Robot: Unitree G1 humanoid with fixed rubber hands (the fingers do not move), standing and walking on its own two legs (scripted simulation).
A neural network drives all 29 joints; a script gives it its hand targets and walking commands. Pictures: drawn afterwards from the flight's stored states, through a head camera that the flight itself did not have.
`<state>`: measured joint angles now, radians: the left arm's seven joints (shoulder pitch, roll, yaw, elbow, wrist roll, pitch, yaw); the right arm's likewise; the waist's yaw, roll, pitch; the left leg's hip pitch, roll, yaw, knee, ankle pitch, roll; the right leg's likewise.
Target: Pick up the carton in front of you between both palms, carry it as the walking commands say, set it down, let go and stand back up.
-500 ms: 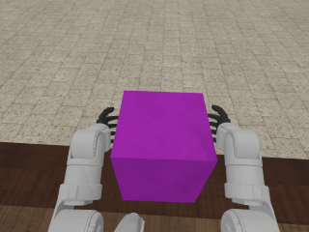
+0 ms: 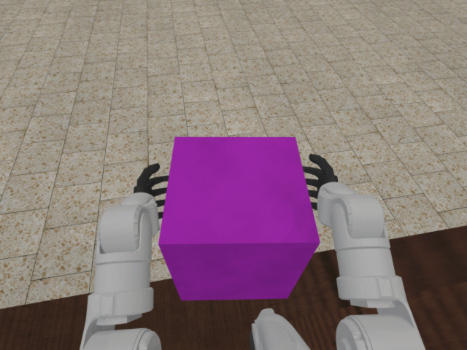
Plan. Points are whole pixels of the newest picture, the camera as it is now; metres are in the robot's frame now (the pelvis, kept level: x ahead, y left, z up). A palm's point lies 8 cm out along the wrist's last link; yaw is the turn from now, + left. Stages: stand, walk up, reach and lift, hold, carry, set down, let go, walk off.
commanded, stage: carry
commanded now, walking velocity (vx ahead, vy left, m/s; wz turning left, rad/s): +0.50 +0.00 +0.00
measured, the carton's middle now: (235, 223) +0.34 -0.04 +0.00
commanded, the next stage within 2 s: none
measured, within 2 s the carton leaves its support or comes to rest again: neither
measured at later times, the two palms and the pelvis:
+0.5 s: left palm (146, 113) +0.74 +0.15 -0.05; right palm (252, 106) +0.74 -0.15 -0.05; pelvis +0.39 -0.01 -0.16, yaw -1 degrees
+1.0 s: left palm (171, 75) +1.14 +0.10 -0.19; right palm (245, 70) +1.13 -0.20 -0.18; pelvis +0.78 -0.03 -0.31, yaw -1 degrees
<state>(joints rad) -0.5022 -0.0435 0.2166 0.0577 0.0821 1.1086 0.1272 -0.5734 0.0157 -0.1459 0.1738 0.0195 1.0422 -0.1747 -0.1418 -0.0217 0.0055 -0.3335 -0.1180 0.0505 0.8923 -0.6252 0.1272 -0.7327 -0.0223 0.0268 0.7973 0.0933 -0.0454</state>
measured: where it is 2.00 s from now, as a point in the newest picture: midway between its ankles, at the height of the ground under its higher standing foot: (209, 167)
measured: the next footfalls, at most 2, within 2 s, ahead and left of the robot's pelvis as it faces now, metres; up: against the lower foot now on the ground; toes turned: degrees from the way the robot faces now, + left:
right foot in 0.10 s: +0.25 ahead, -0.08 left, -0.12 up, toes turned -2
left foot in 0.52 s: +0.56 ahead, +0.06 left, -0.23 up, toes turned -3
